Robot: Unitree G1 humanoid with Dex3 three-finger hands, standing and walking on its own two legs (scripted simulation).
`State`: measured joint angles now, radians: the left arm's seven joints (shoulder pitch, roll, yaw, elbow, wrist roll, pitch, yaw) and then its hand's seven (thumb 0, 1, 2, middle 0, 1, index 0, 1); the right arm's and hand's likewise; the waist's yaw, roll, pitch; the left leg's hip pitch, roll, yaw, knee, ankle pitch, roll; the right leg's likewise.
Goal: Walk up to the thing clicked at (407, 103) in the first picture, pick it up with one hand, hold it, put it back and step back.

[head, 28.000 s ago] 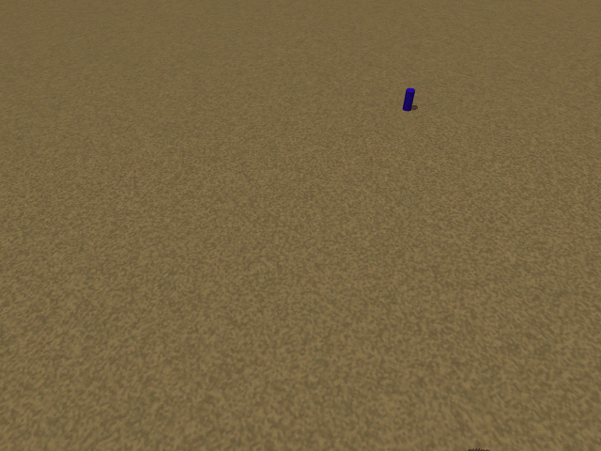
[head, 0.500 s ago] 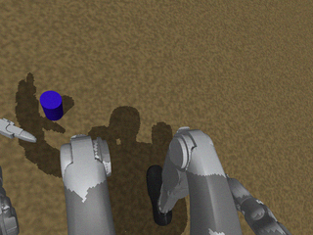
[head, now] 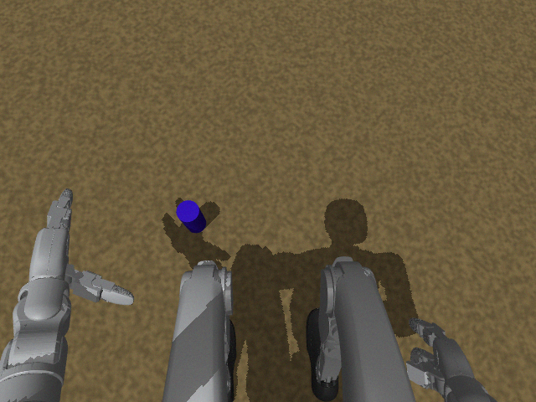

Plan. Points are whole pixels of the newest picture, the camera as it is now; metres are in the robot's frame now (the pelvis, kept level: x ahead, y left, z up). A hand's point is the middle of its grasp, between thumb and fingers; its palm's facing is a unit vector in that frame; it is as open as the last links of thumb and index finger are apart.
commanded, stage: home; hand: left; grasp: from the side
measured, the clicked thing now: (192, 217) +0.45 +0.20 -0.40
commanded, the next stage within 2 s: none
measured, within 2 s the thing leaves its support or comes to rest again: neither
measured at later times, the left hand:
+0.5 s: hand (55, 282) +0.27 +0.21 +0.12, palm faces +0.16 -0.93 -0.34, open 17.2 cm
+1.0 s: hand out of the picture +0.24 +0.20 +0.20, palm faces +0.17 -0.94 -0.29, open 17.5 cm
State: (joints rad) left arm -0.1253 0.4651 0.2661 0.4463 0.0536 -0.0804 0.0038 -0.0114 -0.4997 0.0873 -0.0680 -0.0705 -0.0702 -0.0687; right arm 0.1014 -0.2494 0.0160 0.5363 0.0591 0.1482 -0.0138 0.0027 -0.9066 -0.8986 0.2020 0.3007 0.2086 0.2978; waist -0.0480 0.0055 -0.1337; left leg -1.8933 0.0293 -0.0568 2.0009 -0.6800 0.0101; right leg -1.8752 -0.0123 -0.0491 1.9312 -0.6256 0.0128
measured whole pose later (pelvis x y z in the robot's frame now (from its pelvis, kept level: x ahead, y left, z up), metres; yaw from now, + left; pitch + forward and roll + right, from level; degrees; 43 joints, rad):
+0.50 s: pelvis +0.07 -0.01 +0.21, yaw +3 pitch +17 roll -3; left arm 0.24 0.26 0.05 0.22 -0.01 0.22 0.17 -0.01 -0.50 0.08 -0.06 -0.06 -0.06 -0.06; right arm 0.23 -0.22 0.02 0.51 0.06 -0.01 -0.16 0.00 -0.90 -0.90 0.20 0.30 0.21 0.30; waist -0.05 0.01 -0.16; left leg -0.98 0.04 -0.05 1.23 -0.56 -0.01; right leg -0.96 0.00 -0.06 1.17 -0.52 0.00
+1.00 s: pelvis +0.09 +0.01 +0.26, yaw +4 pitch +9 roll -3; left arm 0.48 0.22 -0.02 -0.03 -0.01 0.28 0.15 -0.01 -0.56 0.05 -0.05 -0.05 -0.05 -0.05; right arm 0.27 -0.20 0.04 0.47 0.02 -0.10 -0.18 0.01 -0.90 -0.90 0.20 0.30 0.21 0.30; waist -0.02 0.03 -0.12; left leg -0.64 0.03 -0.03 0.99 -0.50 0.00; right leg -0.61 -0.01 -0.06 0.92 -0.46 0.01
